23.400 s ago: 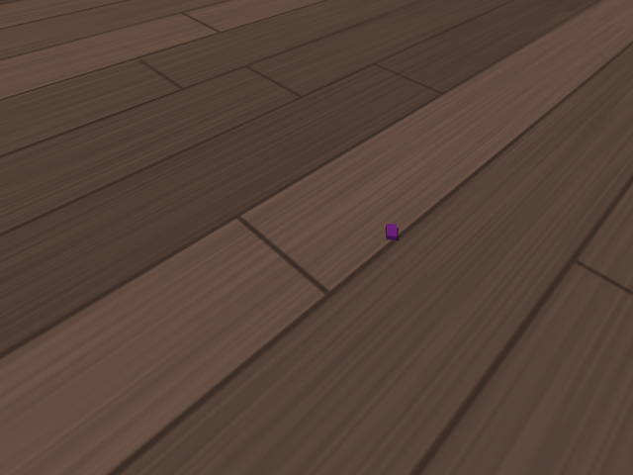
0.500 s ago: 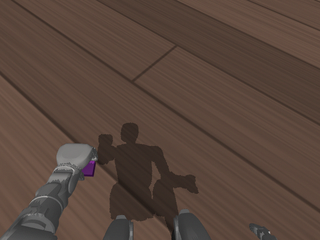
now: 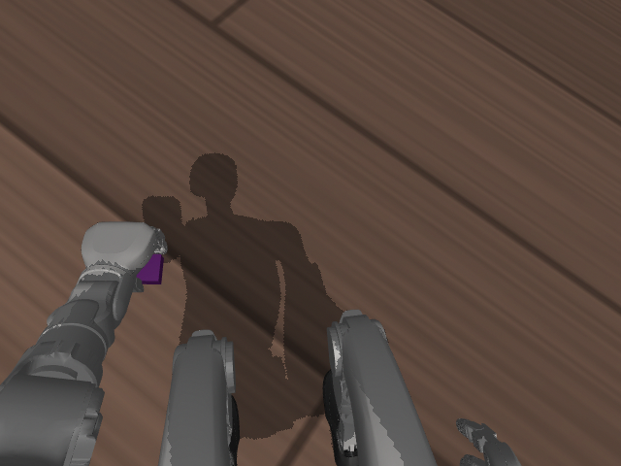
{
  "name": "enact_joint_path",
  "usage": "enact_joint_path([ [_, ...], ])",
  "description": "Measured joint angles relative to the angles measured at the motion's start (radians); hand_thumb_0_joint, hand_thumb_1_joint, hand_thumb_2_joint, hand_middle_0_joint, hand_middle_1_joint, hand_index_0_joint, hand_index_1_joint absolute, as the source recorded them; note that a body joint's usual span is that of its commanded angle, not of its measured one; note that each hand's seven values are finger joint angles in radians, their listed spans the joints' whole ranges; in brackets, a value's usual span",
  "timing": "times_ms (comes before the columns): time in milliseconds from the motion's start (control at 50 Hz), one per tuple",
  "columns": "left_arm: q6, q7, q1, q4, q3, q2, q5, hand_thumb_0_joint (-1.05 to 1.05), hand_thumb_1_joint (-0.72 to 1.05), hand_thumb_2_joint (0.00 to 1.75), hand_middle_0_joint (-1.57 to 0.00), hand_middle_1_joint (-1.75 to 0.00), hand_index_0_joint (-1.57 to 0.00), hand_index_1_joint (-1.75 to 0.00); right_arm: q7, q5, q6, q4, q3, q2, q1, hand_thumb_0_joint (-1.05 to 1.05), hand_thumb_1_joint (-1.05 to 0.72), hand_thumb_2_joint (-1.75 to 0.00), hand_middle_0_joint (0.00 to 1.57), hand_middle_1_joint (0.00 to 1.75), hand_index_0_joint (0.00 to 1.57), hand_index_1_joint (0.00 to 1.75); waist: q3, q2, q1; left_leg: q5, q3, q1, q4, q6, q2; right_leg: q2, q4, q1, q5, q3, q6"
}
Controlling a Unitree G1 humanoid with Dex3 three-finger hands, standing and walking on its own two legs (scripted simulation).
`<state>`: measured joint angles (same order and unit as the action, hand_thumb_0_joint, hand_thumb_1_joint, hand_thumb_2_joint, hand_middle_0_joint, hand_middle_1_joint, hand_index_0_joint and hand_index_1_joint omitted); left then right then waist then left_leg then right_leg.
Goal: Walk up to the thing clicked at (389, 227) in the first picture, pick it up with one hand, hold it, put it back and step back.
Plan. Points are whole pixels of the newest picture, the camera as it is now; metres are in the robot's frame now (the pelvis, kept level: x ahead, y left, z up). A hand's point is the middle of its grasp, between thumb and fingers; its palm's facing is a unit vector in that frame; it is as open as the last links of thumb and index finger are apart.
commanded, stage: crouch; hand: left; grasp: from above
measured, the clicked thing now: (136, 269) +0.41 +0.21 -0.20
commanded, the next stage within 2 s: lower in 0.92 s
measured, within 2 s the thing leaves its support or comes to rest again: neither
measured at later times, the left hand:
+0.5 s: hand (150, 277) +0.42 +0.21 -0.27, palm faces -0.47 +0.02 -0.88, open 7.1 cm
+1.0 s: hand (159, 278) +0.43 +0.21 -0.32, palm faces -0.48 +0.02 -0.88, open 7.1 cm
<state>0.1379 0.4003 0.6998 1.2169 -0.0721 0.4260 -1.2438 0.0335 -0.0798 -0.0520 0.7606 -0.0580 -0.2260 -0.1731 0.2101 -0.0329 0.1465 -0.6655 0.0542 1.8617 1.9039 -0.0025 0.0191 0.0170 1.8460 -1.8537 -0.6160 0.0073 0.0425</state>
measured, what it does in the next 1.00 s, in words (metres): lowers itself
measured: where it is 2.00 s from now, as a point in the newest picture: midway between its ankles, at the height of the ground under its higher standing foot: (285, 451)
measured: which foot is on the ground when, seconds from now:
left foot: down 0.00-1.00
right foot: down 0.00-1.00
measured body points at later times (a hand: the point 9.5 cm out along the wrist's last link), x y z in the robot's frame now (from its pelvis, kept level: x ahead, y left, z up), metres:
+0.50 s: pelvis -0.01 -0.01 -0.09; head +0.21 +0.03 +0.30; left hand +0.44 +0.20 -0.22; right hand +0.05 -0.29 -0.22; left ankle +0.07 +0.12 -0.45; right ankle +0.09 -0.14 -0.45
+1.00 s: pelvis -0.01 -0.01 -0.14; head +0.22 +0.03 +0.25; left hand +0.45 +0.20 -0.27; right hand +0.04 -0.28 -0.26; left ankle +0.07 +0.12 -0.45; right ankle +0.09 -0.14 -0.45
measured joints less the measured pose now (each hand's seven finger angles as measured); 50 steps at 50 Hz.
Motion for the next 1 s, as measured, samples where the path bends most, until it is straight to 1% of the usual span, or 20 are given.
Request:
enact_joint_path([
  [100,0.008,0.027,0.044,0.031,0.019,0.019,-0.022,-0.01,0.41,0.08,-1.06,-0.05,-1.08,-0.04,0.023,-0.016,-0.013,-0.002,0.003,-0.004,0.024,0.01,-0.90,-0.90,0.21,0.30,0.21,0.30,-0.017,0.009,0.014,-0.013,0.014,0.091,0.090,-0.008,0.006,0.002,0.088,-0.087,-0.015,-0.010,-0.004],
  [200,0.005,0.035,0.071,0.054,0.036,0.040,-0.024,-0.01,0.41,0.08,-1.06,-0.05,-1.07,-0.04,0.042,-0.027,-0.016,-0.007,0.004,-0.009,0.038,0.00,-0.90,-0.90,0.21,0.30,0.21,0.30,-0.037,0.015,0.026,-0.025,0.023,0.152,0.160,-0.014,0.006,-0.002,0.155,-0.149,-0.023,-0.016,-0.005],
  [320,0.017,0.027,0.084,0.062,0.054,0.063,-0.023,-0.01,0.40,0.10,-1.06,-0.05,-1.07,-0.05,0.059,-0.036,-0.016,-0.009,0.007,-0.015,0.037,0.00,-0.90,-0.90,0.21,0.30,0.21,0.30,-0.054,0.016,0.034,-0.035,0.029,0.206,0.223,-0.019,0.007,-0.005,0.217,-0.204,-0.030,-0.018,-0.007],
  [380,0.026,0.023,0.093,0.074,0.058,0.072,-0.022,-0.01,0.39,0.11,-1.06,-0.06,-1.07,-0.05,0.067,-0.039,-0.015,-0.008,0.009,-0.018,0.034,0.00,-0.90,-0.90,0.21,0.30,0.21,0.30,-0.064,0.016,0.036,-0.038,0.032,0.227,0.250,-0.021,0.007,-0.007,0.243,-0.226,-0.032,-0.019,-0.006],
  [500,0.048,0.032,0.115,0.117,0.063,0.086,-0.032,-0.01,0.39,0.12,-1.05,-0.06,-1.07,-0.06,0.080,-0.047,-0.013,0.002,0.017,-0.021,0.027,0.00,-0.90,-0.90,0.21,0.30,0.21,0.30,-0.074,0.022,0.041,-0.041,0.037,0.270,0.305,-0.023,0.008,-0.011,0.295,-0.270,-0.031,-0.021,-0.006],
  [580,0.057,0.046,0.136,0.157,0.063,0.095,-0.042,-0.01,0.40,0.11,-1.05,-0.06,-1.06,-0.06,0.085,-0.052,-0.016,0.010,0.021,-0.022,0.026,0.00,-0.90,-0.90,0.21,0.30,0.21,0.30,-0.081,0.026,0.050,-0.039,0.038,0.298,0.341,-0.023,0.009,-0.013,0.328,-0.298,-0.028,-0.020,-0.005],
  [620,0.063,0.054,0.146,0.175,0.071,0.099,-0.048,-0.01,0.40,0.11,-1.05,-0.06,-1.06,-0.06,0.087,-0.057,-0.019,0.013,0.024,-0.022,0.028,0.00,-0.90,-0.90,0.21,0.30,0.21,0.30,-0.086,0.027,0.055,-0.038,0.039,0.312,0.357,-0.023,0.010,-0.013,0.343,-0.311,-0.027,-0.020,-0.004],
  [780,0.062,0.078,0.171,0.218,0.079,0.108,-0.065,-0.01,0.42,0.09,-1.04,-0.06,-1.05,-0.06,0.095,-0.064,-0.026,0.027,0.035,-0.022,0.029,0.00,-0.90,-0.90,0.21,0.30,0.21,0.30,-0.090,0.028,0.068,-0.039,0.040,0.359,0.409,-0.023,0.013,-0.015,0.392,-0.357,-0.026,-0.018,-0.003],
  [860,0.059,0.083,0.186,0.242,0.082,0.114,-0.064,-0.01,0.42,0.09,-1.03,-0.07,-1.05,-0.06,0.098,-0.068,-0.030,0.029,0.041,-0.021,0.031,0.00,-0.90,-0.90,0.21,0.30,0.21,0.30,-0.095,0.028,0.072,-0.041,0.042,0.375,0.429,-0.023,0.015,-0.016,0.411,-0.373,-0.028,-0.018,-0.001],
  [1000,0.061,0.077,0.191,0.244,0.086,0.123,-0.061,-0.01,0.42,0.09,-1.03,-0.08,-1.04,-0.07,0.107,-0.071,-0.036,0.031,0.047,-0.024,0.032,0.00,-0.91,-0.90,0.21,0.30,0.21,0.30,-0.108,0.030,0.073,-0.047,0.045,0.393,0.457,-0.026,0.016,-0.017,0.438,-0.390,-0.032,-0.019,0.000],
])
